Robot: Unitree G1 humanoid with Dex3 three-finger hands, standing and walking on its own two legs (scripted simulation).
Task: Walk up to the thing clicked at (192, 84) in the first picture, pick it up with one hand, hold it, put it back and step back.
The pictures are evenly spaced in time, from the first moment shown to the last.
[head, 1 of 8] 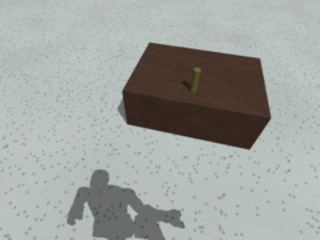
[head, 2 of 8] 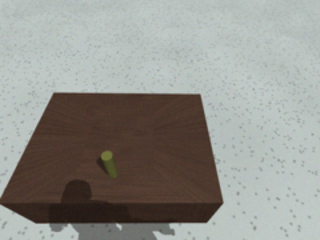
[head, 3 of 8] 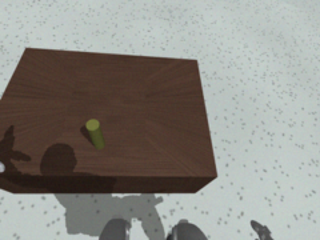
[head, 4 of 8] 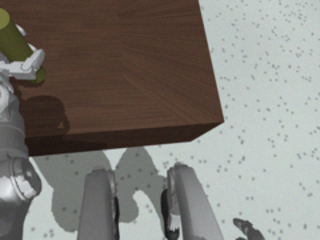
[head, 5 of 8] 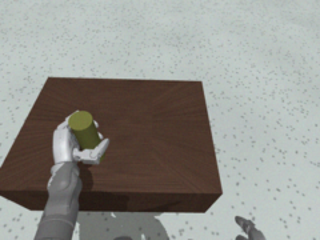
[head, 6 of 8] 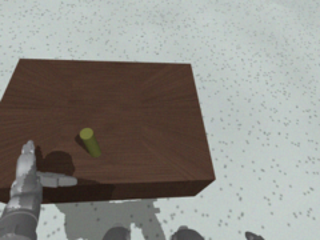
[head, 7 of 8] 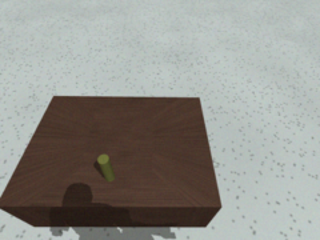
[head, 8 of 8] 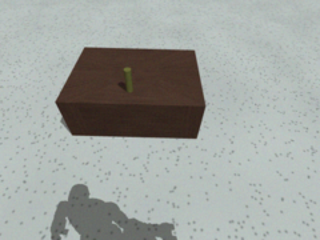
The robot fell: no
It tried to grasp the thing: yes
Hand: left
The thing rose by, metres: 0.36
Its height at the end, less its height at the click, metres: +0.00
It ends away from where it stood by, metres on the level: 0.01
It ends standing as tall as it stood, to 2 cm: yes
